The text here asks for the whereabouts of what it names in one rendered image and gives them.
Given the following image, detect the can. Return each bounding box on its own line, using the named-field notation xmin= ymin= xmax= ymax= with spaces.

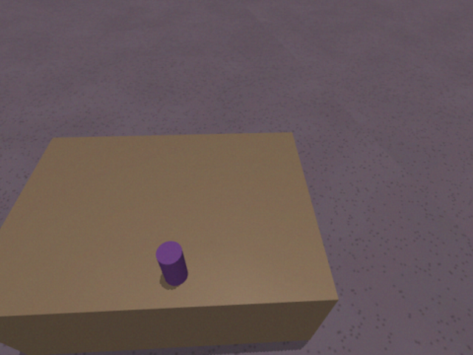
xmin=156 ymin=241 xmax=188 ymax=286

